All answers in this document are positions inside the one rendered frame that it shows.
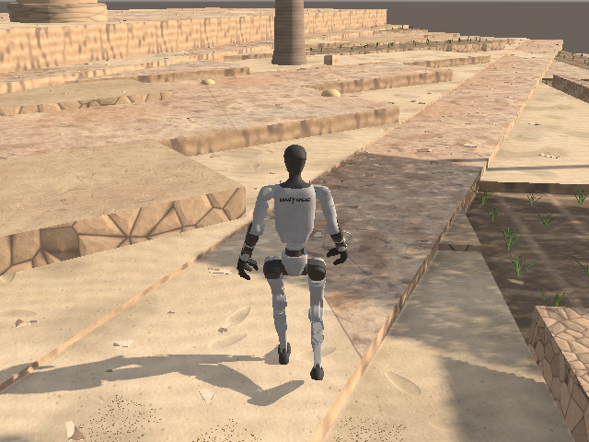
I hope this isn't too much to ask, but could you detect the robot left shin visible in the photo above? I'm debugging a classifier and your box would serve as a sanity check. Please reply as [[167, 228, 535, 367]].
[[272, 295, 287, 353]]

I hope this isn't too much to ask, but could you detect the robot right forearm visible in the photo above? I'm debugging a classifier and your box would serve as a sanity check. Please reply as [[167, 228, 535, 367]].
[[330, 220, 347, 251]]

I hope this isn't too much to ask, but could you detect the robot left forearm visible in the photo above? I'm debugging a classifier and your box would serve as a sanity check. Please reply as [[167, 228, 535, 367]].
[[239, 222, 259, 262]]

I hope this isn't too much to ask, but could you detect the robot right hand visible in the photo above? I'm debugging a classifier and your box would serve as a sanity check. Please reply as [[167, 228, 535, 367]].
[[327, 248, 348, 265]]

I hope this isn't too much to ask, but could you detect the robot left upper arm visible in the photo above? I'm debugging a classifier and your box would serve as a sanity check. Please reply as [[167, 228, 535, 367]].
[[249, 184, 276, 236]]

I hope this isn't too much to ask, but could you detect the robot left hand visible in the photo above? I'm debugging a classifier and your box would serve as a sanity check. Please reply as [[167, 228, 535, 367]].
[[237, 257, 259, 280]]

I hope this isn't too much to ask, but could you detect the left robot thigh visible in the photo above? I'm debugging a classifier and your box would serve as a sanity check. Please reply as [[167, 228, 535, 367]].
[[263, 256, 288, 310]]

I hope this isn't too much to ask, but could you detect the robot right upper arm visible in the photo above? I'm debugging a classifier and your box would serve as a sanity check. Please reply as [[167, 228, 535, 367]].
[[314, 185, 340, 235]]

